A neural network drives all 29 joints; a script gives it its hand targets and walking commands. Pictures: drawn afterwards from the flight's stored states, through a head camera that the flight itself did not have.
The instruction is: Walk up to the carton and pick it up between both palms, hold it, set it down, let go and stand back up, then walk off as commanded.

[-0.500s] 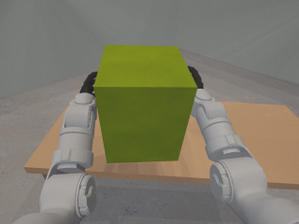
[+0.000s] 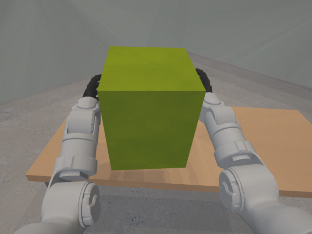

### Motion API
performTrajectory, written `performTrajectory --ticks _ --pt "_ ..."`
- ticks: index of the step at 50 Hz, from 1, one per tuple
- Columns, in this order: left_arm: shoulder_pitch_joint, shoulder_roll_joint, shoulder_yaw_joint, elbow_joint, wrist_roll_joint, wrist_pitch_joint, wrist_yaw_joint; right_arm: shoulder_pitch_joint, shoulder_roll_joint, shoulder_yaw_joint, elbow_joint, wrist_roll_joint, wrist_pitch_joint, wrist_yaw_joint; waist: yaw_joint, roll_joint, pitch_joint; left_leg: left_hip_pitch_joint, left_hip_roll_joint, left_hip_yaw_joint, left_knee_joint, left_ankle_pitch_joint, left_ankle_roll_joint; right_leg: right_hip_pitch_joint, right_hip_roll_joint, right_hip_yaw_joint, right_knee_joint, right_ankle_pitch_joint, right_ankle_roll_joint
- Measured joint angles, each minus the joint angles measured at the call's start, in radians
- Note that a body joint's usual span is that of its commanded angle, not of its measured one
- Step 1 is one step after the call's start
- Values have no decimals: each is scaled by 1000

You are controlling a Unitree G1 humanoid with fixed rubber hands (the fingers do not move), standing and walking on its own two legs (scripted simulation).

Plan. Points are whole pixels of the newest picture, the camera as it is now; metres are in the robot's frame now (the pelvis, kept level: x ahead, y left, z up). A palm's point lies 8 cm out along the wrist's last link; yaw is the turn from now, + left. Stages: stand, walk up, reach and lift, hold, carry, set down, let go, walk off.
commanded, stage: hold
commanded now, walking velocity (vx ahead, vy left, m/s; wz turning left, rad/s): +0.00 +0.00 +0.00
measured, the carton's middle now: (148, 108) +0.37 +0.02 +0.19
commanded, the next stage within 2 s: none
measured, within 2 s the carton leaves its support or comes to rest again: neither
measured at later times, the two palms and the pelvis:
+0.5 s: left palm (91, 102) +0.36 +0.17 +0.22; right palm (204, 97) +0.38 -0.12 +0.23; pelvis +0.00 +0.00 +0.00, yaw +0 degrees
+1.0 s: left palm (91, 102) +0.36 +0.17 +0.22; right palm (203, 97) +0.38 -0.12 +0.23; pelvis +0.00 +0.00 +0.00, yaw +0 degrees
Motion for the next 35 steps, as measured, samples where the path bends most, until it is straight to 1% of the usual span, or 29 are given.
performTrajectory --ticks 35 --pt "0 0 0 -1 4 0 -5 0 0 0 0 0 -2 -1 0 -1 1 1 0 0 -2 0 0 0 0 0 -1 0 0"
